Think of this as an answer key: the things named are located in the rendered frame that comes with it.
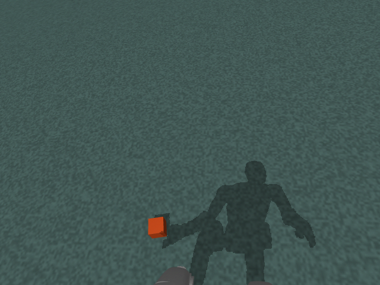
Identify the cube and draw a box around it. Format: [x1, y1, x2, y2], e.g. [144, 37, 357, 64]
[148, 217, 167, 239]

